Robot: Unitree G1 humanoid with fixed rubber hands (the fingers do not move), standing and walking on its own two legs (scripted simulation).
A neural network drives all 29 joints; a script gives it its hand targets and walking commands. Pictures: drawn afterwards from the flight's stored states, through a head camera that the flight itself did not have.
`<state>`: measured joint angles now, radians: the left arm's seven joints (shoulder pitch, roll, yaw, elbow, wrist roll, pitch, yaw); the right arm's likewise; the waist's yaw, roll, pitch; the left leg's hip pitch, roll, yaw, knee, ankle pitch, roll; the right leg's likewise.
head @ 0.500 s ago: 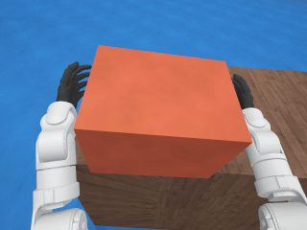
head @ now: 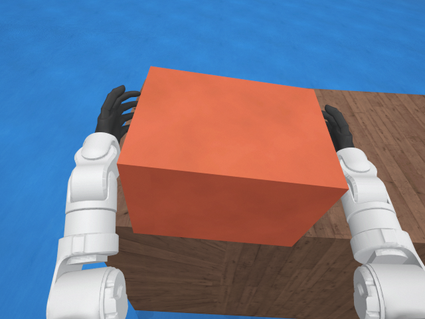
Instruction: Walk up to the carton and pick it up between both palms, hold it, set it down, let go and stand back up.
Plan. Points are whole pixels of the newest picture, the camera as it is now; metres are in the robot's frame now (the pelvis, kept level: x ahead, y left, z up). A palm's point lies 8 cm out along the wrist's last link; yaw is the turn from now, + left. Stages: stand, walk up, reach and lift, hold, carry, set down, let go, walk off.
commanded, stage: set down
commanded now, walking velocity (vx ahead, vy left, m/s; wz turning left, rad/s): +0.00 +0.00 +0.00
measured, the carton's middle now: (224, 160) +0.38 -0.03 +0.11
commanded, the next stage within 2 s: none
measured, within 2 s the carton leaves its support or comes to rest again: neither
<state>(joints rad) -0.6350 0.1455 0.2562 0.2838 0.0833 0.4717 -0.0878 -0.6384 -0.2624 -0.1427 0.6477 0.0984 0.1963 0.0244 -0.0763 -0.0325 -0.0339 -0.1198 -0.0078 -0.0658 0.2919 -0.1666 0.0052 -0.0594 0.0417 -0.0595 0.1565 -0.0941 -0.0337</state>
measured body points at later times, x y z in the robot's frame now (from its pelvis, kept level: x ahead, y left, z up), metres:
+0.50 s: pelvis +0.01 +0.00 +0.00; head +0.01 +0.01 +0.45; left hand +0.43 +0.17 +0.16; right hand +0.40 -0.25 +0.14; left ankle -0.01 +0.11 -0.75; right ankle -0.01 -0.10 -0.75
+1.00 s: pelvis +0.01 +0.00 +0.00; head +0.03 +0.01 +0.45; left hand +0.45 +0.15 +0.14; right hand +0.41 -0.26 +0.12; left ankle -0.01 +0.11 -0.75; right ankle -0.01 -0.10 -0.75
